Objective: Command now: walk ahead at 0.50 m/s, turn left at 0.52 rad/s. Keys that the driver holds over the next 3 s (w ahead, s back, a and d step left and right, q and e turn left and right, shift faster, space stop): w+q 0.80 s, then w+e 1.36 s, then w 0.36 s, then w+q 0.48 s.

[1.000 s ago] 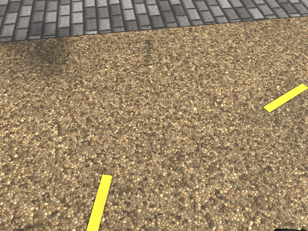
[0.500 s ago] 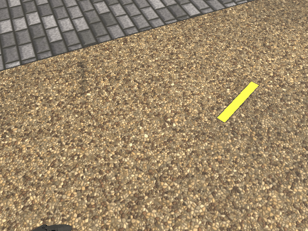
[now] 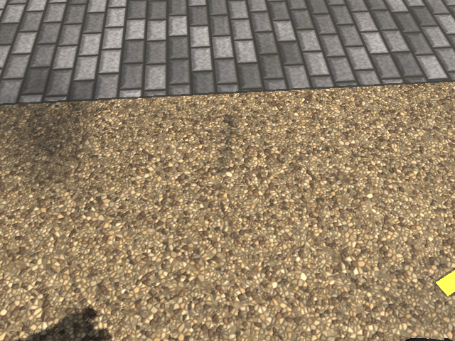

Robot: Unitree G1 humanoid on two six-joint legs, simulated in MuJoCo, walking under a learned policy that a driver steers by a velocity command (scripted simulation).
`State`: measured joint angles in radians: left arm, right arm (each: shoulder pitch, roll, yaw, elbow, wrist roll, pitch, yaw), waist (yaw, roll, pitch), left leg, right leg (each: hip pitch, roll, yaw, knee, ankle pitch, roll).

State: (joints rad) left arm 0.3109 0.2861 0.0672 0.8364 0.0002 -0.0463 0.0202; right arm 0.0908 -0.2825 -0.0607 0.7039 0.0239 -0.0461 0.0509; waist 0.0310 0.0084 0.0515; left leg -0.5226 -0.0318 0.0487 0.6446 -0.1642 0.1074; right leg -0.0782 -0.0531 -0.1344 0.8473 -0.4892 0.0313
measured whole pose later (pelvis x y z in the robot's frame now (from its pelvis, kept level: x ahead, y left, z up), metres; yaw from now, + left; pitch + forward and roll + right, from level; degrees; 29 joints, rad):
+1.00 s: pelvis +0.52 +0.12 +0.01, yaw +30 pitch +2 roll -1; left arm 0.35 0.30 0.05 0.91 -0.04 -0.06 -0.01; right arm 0.07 -0.26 -0.05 0.60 0.00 -0.04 0.03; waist 0.06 0.00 0.06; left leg -0.47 0.01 0.05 0.62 -0.17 0.06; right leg -0.16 -0.06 -0.02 0.97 -0.51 0.01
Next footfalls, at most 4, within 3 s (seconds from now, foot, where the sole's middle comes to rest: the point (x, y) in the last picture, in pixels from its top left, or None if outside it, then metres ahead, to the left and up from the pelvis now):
0.42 right None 0.44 -0.10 -0.75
0.94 left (150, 288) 0.58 0.27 -0.75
1.48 right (195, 186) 0.95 0.17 -0.75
1.94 left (138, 129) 1.20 0.41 -0.75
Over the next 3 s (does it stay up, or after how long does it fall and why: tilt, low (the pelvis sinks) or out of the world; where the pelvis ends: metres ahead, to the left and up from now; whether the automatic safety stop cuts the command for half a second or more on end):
stays up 1.60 0.19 0.00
